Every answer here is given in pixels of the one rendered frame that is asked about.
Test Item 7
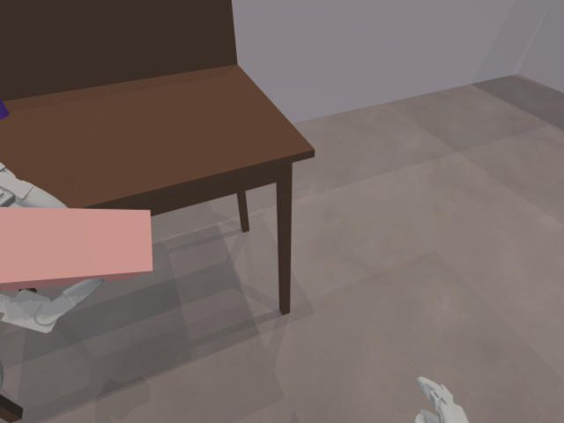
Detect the table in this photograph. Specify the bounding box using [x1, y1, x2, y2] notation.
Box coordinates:
[0, 0, 315, 423]

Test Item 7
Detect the robot left hand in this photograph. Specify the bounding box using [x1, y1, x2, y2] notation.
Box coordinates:
[0, 162, 104, 333]

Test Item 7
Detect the robot right hand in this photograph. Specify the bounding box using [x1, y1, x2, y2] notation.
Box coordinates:
[415, 376, 470, 423]

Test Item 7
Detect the sponge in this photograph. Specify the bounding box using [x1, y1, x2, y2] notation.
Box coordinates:
[0, 207, 152, 291]

